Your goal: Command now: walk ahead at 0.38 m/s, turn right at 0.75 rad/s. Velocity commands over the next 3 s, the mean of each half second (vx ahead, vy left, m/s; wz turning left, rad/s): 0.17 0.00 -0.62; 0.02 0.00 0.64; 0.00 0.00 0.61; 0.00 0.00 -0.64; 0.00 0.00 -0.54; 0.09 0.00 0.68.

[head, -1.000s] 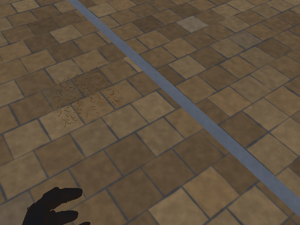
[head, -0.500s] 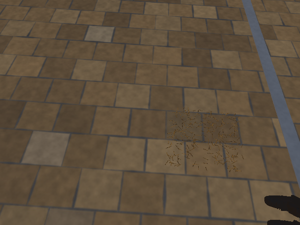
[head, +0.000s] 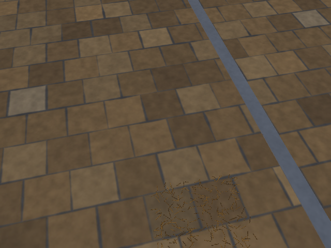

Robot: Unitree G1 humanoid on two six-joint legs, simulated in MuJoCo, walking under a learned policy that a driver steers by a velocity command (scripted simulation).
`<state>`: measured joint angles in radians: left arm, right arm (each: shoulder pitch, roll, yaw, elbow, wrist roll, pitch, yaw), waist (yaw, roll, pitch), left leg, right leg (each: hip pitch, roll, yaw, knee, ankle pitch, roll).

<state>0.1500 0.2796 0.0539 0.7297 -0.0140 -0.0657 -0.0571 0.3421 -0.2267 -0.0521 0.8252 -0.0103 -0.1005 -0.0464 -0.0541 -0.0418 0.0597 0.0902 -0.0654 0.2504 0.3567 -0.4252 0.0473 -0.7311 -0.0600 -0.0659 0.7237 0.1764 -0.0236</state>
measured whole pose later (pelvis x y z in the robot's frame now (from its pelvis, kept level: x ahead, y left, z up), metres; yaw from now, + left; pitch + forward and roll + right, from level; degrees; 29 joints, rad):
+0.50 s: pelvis +0.21 +0.03 +0.01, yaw -20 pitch +1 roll +0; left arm 0.12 0.26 0.04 0.58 0.03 0.02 0.03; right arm 0.16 -0.29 -0.05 0.72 0.00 -0.01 -0.03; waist 0.00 0.04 0.02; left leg -0.51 0.03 -0.10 0.79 -0.19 -0.08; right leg -0.32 0.19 0.20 0.50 -0.17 -0.08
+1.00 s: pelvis +0.25 +0.04 +0.01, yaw +3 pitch +2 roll -1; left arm 0.12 0.28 0.08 0.68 0.01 -0.01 0.00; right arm 0.18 -0.34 -0.11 0.61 0.04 0.06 -0.04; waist -0.01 0.04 0.03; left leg -0.40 -0.15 -0.34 0.63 -0.34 -0.01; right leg -0.27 0.09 0.09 0.45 -0.20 -0.03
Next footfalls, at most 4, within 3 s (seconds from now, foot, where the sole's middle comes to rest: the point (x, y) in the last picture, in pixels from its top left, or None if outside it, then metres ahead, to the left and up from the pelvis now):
0.06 right None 0.27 -0.05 -0.76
0.58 left None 0.35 0.16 -0.76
0.96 right None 0.30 -0.06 -0.76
1.40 left None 0.26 0.22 -0.76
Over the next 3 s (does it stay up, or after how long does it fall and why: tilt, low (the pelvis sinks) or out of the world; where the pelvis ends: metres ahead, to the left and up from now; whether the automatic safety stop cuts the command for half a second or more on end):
stays up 0.34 0.04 0.02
